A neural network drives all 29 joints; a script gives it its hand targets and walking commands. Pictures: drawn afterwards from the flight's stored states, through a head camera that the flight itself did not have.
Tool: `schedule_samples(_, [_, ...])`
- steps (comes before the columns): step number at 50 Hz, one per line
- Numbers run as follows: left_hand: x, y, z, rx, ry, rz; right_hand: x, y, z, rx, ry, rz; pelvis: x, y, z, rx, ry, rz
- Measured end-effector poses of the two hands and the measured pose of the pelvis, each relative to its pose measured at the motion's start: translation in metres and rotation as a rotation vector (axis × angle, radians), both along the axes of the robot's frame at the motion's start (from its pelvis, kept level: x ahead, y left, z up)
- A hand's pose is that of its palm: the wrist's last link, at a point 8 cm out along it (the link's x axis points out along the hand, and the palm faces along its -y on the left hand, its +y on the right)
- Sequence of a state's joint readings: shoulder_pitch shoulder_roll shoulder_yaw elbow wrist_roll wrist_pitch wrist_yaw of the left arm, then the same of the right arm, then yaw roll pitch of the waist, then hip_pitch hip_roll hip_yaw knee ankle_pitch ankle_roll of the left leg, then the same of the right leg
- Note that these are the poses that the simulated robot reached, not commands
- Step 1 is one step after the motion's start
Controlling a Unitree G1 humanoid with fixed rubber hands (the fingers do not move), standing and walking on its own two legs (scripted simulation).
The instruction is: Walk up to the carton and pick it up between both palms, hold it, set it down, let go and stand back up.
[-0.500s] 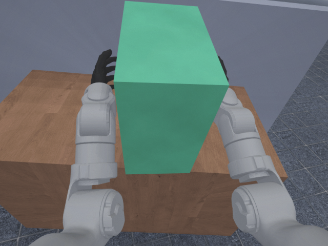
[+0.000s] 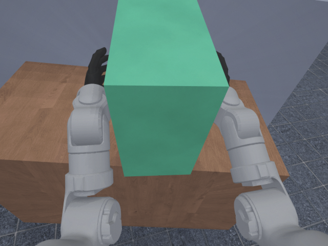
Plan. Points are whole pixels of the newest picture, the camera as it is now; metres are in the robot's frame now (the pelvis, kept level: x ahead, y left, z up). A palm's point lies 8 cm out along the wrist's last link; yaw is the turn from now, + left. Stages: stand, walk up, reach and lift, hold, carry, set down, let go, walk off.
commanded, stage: reach and lift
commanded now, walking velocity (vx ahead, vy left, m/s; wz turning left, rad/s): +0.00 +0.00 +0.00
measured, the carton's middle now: (158, 93) +0.41 -0.01 +0.18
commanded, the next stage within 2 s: hold in 0.52 s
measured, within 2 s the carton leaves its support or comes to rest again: neither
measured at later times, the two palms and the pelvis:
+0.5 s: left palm (83, 87) +0.35 +0.13 +0.25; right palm (219, 87) +0.35 -0.13 +0.24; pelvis -0.01 +0.01 +0.00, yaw -1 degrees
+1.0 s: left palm (84, 74) +0.36 +0.13 +0.26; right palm (222, 75) +0.36 -0.13 +0.26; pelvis +0.00 -0.01 +0.00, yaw +0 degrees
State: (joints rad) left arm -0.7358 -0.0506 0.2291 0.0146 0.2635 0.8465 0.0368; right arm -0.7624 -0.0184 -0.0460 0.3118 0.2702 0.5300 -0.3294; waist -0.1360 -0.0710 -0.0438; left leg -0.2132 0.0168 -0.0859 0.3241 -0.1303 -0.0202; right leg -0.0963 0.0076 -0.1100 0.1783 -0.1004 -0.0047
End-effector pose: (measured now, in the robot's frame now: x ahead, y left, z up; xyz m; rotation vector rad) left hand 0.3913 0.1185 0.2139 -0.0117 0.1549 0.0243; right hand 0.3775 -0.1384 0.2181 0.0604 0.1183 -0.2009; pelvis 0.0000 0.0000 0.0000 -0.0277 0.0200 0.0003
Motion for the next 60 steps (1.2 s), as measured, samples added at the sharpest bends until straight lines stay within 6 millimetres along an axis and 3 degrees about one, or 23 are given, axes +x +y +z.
schedule_samples(12, [-0.02, 0.006, 0.025, -0.005, -0.022, 0.022, -0.013, 0.005, 0.02, -0.003, -0.015, 0.025, 0.012, 0.006, 0.002, 0.005, -0.081, -0.021])
schedule_samples(23, [-0.041, 0.013, 0.03, 0.002, 0.002, 0.062, -0.025, 0.012, 0.019, 0.021, 0.006, 0.059, -0.005, 0.007, 0.001, 0.003, -0.114, -0.013])
schedule_samples(35, [-0.031, 0.005, 0.038, -0.023, 0.03, 0.053, -0.019, 0.004, 0.036, 0.015, 0.027, 0.041, -0.021, -0.007, -0.002, 0.004, -0.081, -0.007])
schedule_samples(47, [-0.026, 0.006, 0.05, -0.043, 0.001, 0.03, -0.014, 0.005, 0.046, 0.006, 0.014, 0.034, -0.002, -0.01, 0.0, 0.006, -0.077, -0.008])
schedule_samples(54, [-0.035, 0.016, 0.044, -0.024, -0.004, 0.052, -0.016, 0.014, 0.036, 0.013, 0.014, 0.06, 0.007, -0.004, 0.0, 0.006, -0.108, -0.006])
schedule_samples(60, [-0.046, 0.023, 0.049, -0.018, -0.053, 0.069, -0.022, 0.021, 0.045, 0.013, -0.036, 0.079, 0.006, -0.001, 0.0, 0.004, -0.132, -0.008])
